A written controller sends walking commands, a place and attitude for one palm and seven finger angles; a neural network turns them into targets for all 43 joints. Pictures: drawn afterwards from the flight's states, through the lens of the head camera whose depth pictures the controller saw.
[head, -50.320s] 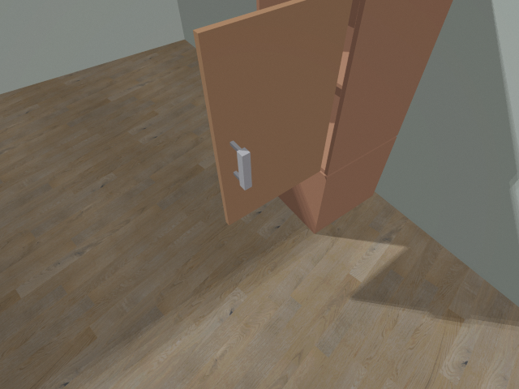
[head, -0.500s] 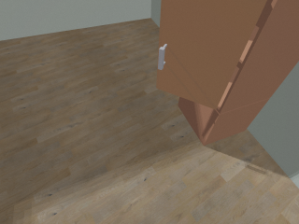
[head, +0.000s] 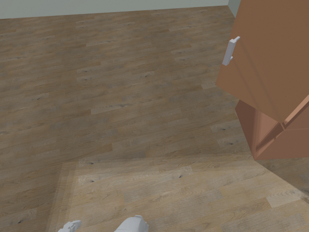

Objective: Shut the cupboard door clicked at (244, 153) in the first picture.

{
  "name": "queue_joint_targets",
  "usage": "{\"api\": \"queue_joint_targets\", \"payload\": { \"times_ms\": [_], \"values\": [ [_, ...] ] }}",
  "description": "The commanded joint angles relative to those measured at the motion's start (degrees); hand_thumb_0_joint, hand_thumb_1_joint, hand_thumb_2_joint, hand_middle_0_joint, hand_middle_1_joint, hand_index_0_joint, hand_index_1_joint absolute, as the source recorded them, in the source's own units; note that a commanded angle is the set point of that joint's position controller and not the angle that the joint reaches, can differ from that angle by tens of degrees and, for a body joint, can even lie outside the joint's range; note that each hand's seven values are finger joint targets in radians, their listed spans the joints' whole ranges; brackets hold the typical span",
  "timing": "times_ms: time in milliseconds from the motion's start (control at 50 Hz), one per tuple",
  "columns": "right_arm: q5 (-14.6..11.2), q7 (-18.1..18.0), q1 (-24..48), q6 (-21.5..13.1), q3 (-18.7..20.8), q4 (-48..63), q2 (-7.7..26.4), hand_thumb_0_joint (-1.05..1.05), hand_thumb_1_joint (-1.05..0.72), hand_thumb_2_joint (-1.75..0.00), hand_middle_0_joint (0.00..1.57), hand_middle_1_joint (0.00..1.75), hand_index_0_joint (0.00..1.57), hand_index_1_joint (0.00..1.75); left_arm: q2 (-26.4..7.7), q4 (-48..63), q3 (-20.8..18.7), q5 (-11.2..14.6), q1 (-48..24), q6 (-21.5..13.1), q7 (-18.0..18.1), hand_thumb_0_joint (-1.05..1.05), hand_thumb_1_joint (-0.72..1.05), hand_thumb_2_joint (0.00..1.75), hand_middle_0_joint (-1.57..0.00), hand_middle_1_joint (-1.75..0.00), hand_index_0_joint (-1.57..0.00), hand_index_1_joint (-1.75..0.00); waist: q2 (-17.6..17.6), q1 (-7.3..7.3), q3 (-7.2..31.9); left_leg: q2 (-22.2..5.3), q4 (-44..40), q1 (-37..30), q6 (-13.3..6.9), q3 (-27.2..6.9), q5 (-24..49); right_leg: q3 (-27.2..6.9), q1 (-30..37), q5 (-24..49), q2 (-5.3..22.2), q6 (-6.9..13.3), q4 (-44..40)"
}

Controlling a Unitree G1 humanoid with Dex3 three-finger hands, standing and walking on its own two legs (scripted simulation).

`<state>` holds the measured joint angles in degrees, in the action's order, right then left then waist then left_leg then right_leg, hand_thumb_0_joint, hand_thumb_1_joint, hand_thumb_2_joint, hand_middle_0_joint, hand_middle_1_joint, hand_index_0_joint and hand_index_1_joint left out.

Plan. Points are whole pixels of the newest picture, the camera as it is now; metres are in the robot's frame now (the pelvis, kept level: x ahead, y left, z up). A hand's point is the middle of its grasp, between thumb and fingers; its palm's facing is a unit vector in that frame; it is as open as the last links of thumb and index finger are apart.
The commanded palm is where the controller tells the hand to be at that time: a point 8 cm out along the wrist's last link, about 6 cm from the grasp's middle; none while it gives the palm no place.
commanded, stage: walk to a spot facing it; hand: left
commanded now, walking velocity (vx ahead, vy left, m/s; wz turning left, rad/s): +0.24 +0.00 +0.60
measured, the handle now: (231, 50) +0.86 -0.32 -0.07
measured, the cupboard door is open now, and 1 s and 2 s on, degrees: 42 42 42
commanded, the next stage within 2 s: turn to face it in 0.42 s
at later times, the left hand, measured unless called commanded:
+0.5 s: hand out of the picture +0.09 +0.26 -0.15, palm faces +0.31 -0.92 -0.25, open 7.4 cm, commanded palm none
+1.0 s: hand (84, 211) +0.19 +0.24 -0.17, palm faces +0.26 -0.95 -0.16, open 7.3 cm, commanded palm none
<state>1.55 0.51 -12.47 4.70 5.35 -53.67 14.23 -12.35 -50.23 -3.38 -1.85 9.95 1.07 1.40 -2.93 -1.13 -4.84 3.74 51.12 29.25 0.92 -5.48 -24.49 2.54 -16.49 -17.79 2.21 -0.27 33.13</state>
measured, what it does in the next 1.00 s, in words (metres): walks ahead: left foot, then right foot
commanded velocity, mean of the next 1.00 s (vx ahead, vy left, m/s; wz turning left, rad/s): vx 0.12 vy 0.00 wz -0.05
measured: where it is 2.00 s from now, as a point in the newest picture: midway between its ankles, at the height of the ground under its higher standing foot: (151, 212)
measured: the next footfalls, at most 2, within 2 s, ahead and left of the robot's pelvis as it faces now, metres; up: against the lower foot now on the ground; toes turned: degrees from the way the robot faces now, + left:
left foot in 0.26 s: +0.04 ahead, +0.15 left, +0.00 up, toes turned +18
right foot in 0.60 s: +0.27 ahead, -0.04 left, +0.00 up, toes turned +14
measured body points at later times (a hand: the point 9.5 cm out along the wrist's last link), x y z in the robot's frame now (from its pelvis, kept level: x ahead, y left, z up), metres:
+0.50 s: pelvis +0.09 +0.04 +0.01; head +0.14 +0.05 +0.45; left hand +0.07 +0.31 -0.13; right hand +0.20 -0.19 -0.14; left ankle +0.00 +0.14 -0.73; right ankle +0.16 -0.09 -0.69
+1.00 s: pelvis +0.22 +0.06 +0.01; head +0.26 +0.09 +0.45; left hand +0.18 +0.29 -0.16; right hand +0.35 -0.14 -0.13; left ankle +0.18 +0.17 -0.73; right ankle +0.21 -0.06 -0.69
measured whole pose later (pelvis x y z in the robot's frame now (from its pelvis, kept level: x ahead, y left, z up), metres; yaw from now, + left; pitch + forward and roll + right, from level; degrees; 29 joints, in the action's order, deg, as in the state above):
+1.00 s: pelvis +0.22 +0.06 +0.01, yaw +9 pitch +1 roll -1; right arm 1.6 -2.1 -8.1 -0.2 0.9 -53.9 7.9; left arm -9.8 -58.1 -4.5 -1.3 14.7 3.4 -0.2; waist 1.4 2.2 -5.0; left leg -3.2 31.6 14.1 -0.9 5.4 -18.4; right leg 0.0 -21.2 -27.9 -2.0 -0.6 47.7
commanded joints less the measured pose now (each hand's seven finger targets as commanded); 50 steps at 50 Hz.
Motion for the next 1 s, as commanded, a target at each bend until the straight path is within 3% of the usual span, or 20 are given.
{"api": "queue_joint_targets", "payload": {
  "times_ms": [0,120,200,220,240,260,320,400,520,540,560,580,600,640,700,780,860,900,940,980],
  "values": [
    [0.0,1.0,0.7,-1.4,0.8,5.7,3.7,0.0,-0.9,-0.9,0.2,0.3,0.2,0.3,-8.8,4.3,-2.3,0.0,-2.2,-1.4,1.0,0.0,0.9,0.9,-0.2,-0.3,-0.2,-0.3,13.3,-1.69,1.3,-5.3,18.8,5.1,1.7,3.2,0.0,-8.9,1.8,6.1,16.3,8.3,-16.1],
    [-0.5,1.9,8.1,-2.7,-1.0,8.1,2.0,0.0,-0.9,-0.9,0.2,0.3,0.2,0.3,-12.6,0.4,-3.5,-0.1,8.3,-2.4,0.0,0.0,0.9,0.9,-0.2,-0.3,-0.2,-0.3,14.2,3.91,3.8,-5.0,-4.5,0.7,1.4,10.9,-1.9,-2.2,15.0,17.5,17.8,6.6,-12.4],
    [-0.4,1.7,3.0,-4.1,-1.0,7.1,3.7,0.0,-0.9,-0.9,0.2,0.3,0.2,0.3,-13.2,0.1,-4.1,0.3,7.3,-2.4,-0.8,0.0,0.9,0.9,-0.2,-0.3,-0.2,-0.3,11.1,1.05,5.0,-3.6,-22.2,-15.1,-0.3,13.7,3.8,2.6,8.8,12.2,17.2,3.6,-5.0],
    [-0.3,1.5,-2.6,-4.5,-0.2,5.4,7.1,0.0,-0.9,-0.9,0.2,0.3,0.2,0.3,-12.0,0.6,-3.8,0.8,6.7,-2.2,-1.2,0.0,0.9,0.9,-0.2,-0.3,-0.2,-0.3,3.2,-2.32,7.5,-5.5,-28.4,-28.1,-2.0,9.2,6.7,7.0,0.1,10.3,14.4,0.5,6.2],
    [0.7,0.9,-9.3,-4.7,1.9,4.1,14.8,0.0,-0.9,-0.9,0.2,0.3,0.2,0.3,-7.5,3.4,-2.9,1.1,5.5,-2.1,-2.1,0.0,0.9,0.9,-0.2,-0.3,-0.2,-0.3,-16.0,-5.75,10.3,-22.3,-30.8,-39.7,-9.6,-15.6,11.3,11.2,-18.5,-11.4,5.3,-4.0,23.7],
    [0.4,0.2,-16.1,-4.6,2.1,2.2,16.9,0.0,-0.9,-0.9,0.2,0.3,0.2,0.3,-7.2,7.6,-1.4,0.2,-3.8,-2.2,-2.1,0.0,0.9,0.9,-0.2,-0.3,-0.2,-0.3,-11.9,-9.17,7.8,-28.4,-33.2,-40.3,-15.2,-22.8,18.0,4.4,-27.7,-19.0,4.2,-3.2,31.6],
    [0.5,-1.1,-7.9,-5.5,0.2,3.8,11.6,0.0,-0.9,-0.9,0.2,0.3,0.2,0.3,-7.1,6.0,-2.2,0.4,-5.6,-2.0,-2.0,0.0,0.9,0.9,-0.2,-0.3,-0.2,-0.3,-9.2,-4.75,0.7,-22.2,-35.4,-25.1,-12.4,-15.6,10.6,-2.2,-25.0,-9.3,6.3,-2.6,32.6],
    [0.2,-1.5,-4.1,-6.5,-0.5,4.0,9.8,0.0,-0.9,-0.9,0.2,0.3,0.2,0.3,-5.6,3.6,-1.9,0.6,-1.0,-1.8,-2.9,0.0,0.9,0.9,-0.2,-0.3,-0.2,-0.3,-5.0,-1.23,4.2,-17.3,-33.4,-25.9,-11.5,-7.3,21.6,-0.4,-18.6,-3.4,4.1,-3.4,22.0],
    [0.0,-1.3,0.2,-5.5,-0.4,2.7,8.8,0.0,-0.9,-0.9,0.2,0.3,0.2,0.3,-4.7,0.9,-1.9,0.4,7.0,-2.1,-3.0,0.0,0.9,0.9,-0.2,-0.3,-0.2,-0.3,-3.8,3.31,2.2,-13.4,-27.6,-11.7,-8.3,-2.5,13.3,5.3,3.8,7.4,-1.4,-2.8,2.2],
    [-0.4,-1.3,-0.3,-5.5,-0.8,2.2,7.1,0.0,-0.9,-0.9,0.2,0.3,0.2,0.3,-6.0,-0.7,-2.3,0.3,11.7,-2.6,-2.6,0.0,0.9,0.9,-0.2,-0.3,-0.2,-0.3,1.0,5.33,3.4,-10.7,-21.7,-7.7,-6.6,0.1,9.9,2.8,12.1,8.0,-0.1,-1.9,-2.1],
    [-1.0,-0.9,-1.9,-5.6,-1.2,2.0,4.1,0.0,-0.9,-0.9,0.2,0.3,0.2,0.3,-10.0,-2.3,-2.9,-0.2,17.5,-3.3,-2.0,0.0,0.9,0.9,-0.2,-0.3,-0.2,-0.3,12.6,7.79,6.9,-4.3,-8.1,-2.7,-3.6,6.2,1.7,-9.2,19.2,3.2,8.7,1.4,-9.4],
    [-1.4,-1.0,-4.4,-5.4,-1.5,2.8,1.4,0.0,-0.9,-0.9,0.2,0.3,0.2,0.3,-13.9,-2.8,-3.2,-0.3,19.7,-3.4,-1.3,0.0,0.9,0.9,-0.2,-0.3,-0.2,-0.3,24.0,7.42,8.4,0.6,7.5,1.9,-2.2,7.2,-14.2,-29.7,19.5,0.1,21.8,7.8,-19.5],
    [-0.8,-1.3,-4.3,-4.7,-1.3,1.8,2.9,0.0,-0.9,-0.9,0.2,0.3,0.2,0.3,-11.6,-2.6,-2.3,0.4,15.6,-3.4,-0.9,0.0,0.9,0.9,-0.2,-0.3,-0.2,-0.3,21.2,5.21,5.1,-3.5,13.2,1.1,-2.1,2.4,-12.1,-33.5,11.5,-6.3,21.7,10.5,-23.1],
    [-0.5,-1.2,-2.5,-4.9,-1.6,0.1,2.4,0.0,-0.9,-0.9,0.2,0.3,0.2,0.3,-7.2,-1.5,-1.3,0.3,7.2,-2.7,-0.1,0.0,0.9,0.9,-0.2,-0.3,-0.2,-0.3,15.1,2.25,0.5,-6.7,13.2,0.4,-1.4,2.8,-3.9,-25.5,4.6,1.1,17.2,11.8,-21.6],
    [-0.7,-1.2,-3.8,-4.7,-3.0,-1.6,-1.6,0.0,-0.9,-0.9,0.2,0.3,0.2,0.3,-5.4,-2.6,-1.3,0.0,5.8,-2.8,0.1,0.0,0.9,0.9,-0.2,-0.3,-0.2,-0.3,11.1,0.56,5.6,-6.6,-1.1,-8.0,0.0,7.4,-2.3,-12.2,5.6,29.8,11.6,10.6,-15.2],
    [-1.1,-2.1,-1.3,-4.7,-3.1,-0.7,-2.2,0.0,-0.9,-0.9,0.2,0.3,0.2,0.3,-6.5,-4.8,-2.6,0.4,8.3,-2.3,0.2,0.0,0.9,0.9,-0.2,-0.3,-0.2,-0.3,9.4,2.05,9.5,-4.8,-11.6,-8.1,1.2,8.6,1.8,-14.8,13.7,43.4,10.3,10.9,-10.5],
    [-1.2,-2.8,-4.0,-5.4,-2.3,-0.9,1.1,0.0,-0.9,-0.9,0.2,0.3,0.2,0.3,-4.9,-3.6,-2.8,1.2,4.1,-0.9,-0.1,0.0,0.9,0.9,-0.2,-0.3,-0.2,-0.3,5.5,-0.76,8.8,-9.0,-28.5,-24.4,0.3,5.5,19.0,-12.5,0.1,25.7,4.5,4.6,-5.5],
    [0.0,-3.5,-5.3,-5.2,-1.1,0.1,8.1,0.0,-0.9,-0.9,0.2,0.3,0.2,0.3,-1.6,-1.5,-2.2,1.5,4.1,-0.3,-0.8,0.0,0.9,0.9,-0.2,-0.3,-0.2,-0.3,-12.3,-1.5,6.5,-28.3,-33.5,-25.7,-9.7,-9.5,29.5,-2.5,-10.5,-12.7,-4.2,-0.4,9.8],
    [0.4,-4.0,-4.0,-5.1,-1.4,0.5,6.8,0.0,-0.9,-0.9,0.2,0.3,0.2,0.3,-3.4,-1.1,-2.9,0.6,0.9,0.7,-1.4,0.0,0.9,0.9,-0.2,-0.3,-0.2,-0.3,-9.4,-1.14,3.1,-28.0,-32.6,-24.9,-12.1,-8.0,41.1,-4.2,-15.0,-14.9,-2.2,-1.0,25.4],
    [0.4,-4.0,-1.1,-5.0,-1.4,2.0,6.3,0.0,-0.9,-0.9,0.2,0.3,0.2,0.3,-2.7,-1.0,-3.0,0.8,1.1,0.9,-2.0,0.0,0.9,0.9,-0.2,-0.3,-0.2,-0.3,-5.6,0.45,3.7,-25.2,-29.3,-27.1,-11.0,0.4,49.9,-2.7,-15.8,-12.8,-0.9,-1.7,27.0]
  ]
}}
